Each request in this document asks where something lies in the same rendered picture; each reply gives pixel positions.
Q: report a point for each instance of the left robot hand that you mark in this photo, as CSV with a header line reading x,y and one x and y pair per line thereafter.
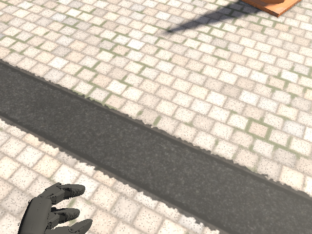
x,y
40,217

